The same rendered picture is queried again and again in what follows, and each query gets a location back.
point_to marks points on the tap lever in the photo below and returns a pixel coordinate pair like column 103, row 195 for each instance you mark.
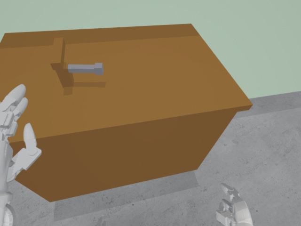
column 97, row 68

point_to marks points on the counter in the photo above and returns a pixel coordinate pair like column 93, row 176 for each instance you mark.
column 163, row 101

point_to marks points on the robot left hand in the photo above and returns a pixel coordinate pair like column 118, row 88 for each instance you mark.
column 11, row 108

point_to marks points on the robot right hand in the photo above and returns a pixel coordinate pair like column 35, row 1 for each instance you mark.
column 237, row 210

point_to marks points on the robot left forearm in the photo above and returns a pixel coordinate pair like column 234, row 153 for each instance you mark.
column 7, row 213

